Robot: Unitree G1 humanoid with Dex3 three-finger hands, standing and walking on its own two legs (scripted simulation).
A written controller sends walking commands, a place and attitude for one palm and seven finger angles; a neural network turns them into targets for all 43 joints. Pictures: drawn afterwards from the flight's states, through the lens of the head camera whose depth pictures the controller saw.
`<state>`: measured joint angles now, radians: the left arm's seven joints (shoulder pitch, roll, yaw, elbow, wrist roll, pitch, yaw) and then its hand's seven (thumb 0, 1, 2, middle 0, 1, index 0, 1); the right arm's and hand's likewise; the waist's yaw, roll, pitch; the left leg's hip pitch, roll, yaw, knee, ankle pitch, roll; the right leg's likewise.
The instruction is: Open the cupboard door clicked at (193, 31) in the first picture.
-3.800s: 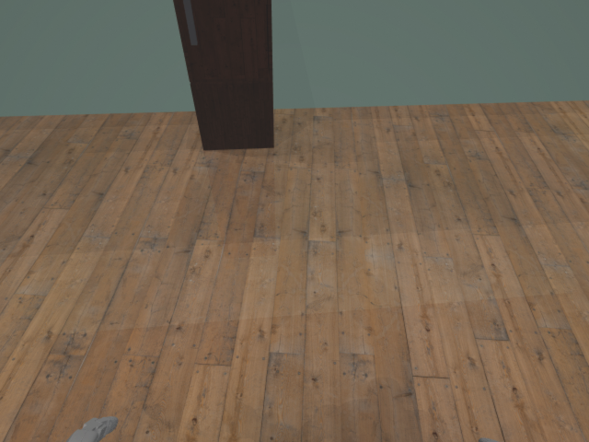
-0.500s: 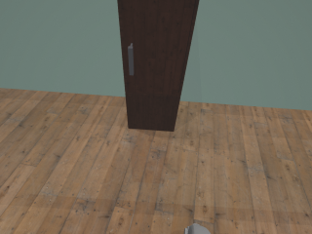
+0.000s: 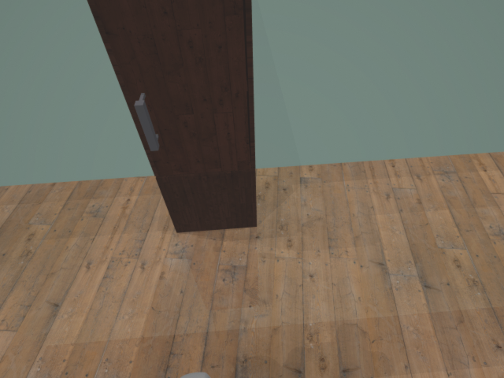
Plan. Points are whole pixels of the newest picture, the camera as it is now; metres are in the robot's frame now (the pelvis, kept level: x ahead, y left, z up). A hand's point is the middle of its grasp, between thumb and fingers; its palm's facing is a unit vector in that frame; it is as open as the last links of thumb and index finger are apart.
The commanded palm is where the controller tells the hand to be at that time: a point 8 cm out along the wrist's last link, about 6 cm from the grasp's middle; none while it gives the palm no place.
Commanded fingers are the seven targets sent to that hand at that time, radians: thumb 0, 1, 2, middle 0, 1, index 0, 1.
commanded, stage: take the last steps up to it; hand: left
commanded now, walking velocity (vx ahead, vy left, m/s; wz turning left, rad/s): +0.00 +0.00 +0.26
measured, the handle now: (148, 122) +0.82 +0.34 -0.08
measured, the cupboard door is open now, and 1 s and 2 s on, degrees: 0 0 0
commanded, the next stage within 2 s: come to a stop and stand still in 0.96 s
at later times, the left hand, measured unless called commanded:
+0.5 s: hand out of the picture +0.07 +0.20 -0.17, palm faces +0.12 -0.98 -0.19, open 7.4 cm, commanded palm none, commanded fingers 0.00 0.90 0.90 -0.20 -0.30 -0.20 -0.30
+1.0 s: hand out of the picture +0.13 +0.15 -0.17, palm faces +0.28 -0.95 -0.11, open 7.4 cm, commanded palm none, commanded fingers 0.00 0.90 0.90 -0.20 -0.30 -0.20 -0.30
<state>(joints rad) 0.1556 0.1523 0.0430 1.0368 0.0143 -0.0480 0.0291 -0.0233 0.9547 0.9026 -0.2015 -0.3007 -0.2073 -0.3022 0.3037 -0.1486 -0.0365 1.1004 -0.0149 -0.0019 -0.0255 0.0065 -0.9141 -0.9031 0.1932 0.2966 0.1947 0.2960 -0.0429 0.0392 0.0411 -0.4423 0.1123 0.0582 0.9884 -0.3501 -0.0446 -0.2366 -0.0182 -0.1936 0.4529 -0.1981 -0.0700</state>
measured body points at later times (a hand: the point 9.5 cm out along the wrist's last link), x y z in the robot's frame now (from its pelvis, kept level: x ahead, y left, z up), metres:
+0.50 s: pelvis +0.08 +0.03 +0.00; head +0.10 +0.02 +0.45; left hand +0.07 +0.25 -0.15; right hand +0.05 -0.18 -0.16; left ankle +0.05 +0.13 -0.74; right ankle +0.12 -0.10 -0.71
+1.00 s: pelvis +0.23 +0.04 +0.00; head +0.26 +0.04 +0.45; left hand +0.12 +0.20 -0.16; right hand +0.37 -0.18 -0.15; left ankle +0.31 +0.17 -0.72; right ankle +0.16 -0.09 -0.74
